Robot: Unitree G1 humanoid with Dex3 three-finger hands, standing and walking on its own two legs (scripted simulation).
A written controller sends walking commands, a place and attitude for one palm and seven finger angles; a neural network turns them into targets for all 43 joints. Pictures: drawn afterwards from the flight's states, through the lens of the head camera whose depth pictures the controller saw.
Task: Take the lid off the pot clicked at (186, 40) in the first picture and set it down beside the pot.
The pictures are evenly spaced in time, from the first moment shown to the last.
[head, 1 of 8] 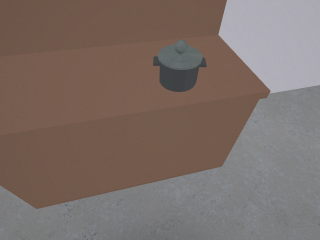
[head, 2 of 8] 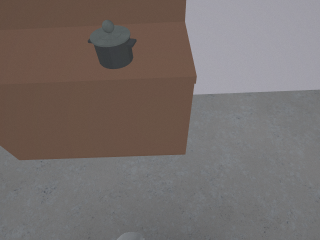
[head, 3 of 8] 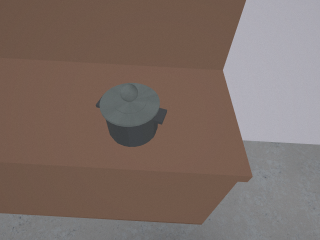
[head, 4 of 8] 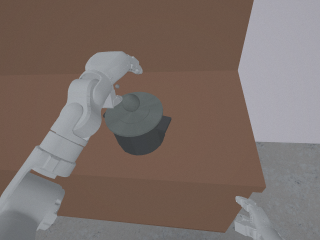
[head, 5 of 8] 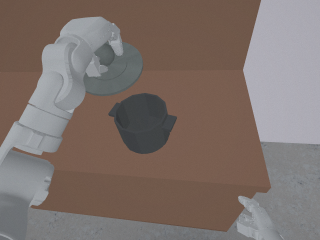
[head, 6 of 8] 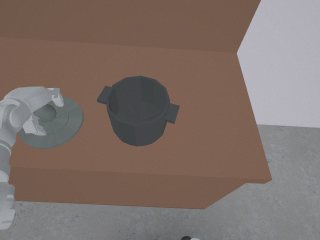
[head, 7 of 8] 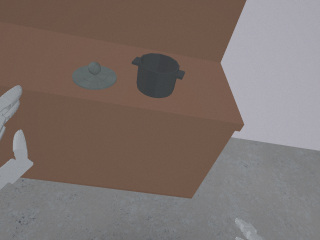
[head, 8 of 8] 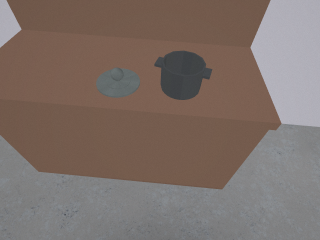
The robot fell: no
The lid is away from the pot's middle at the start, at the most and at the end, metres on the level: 0.00 0.25 0.25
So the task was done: yes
